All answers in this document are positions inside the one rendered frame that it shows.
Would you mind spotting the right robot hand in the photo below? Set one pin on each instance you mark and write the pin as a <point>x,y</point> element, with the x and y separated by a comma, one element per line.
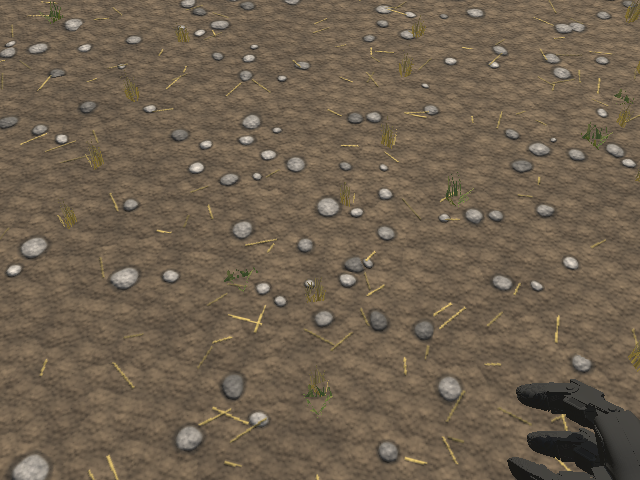
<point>612,453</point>

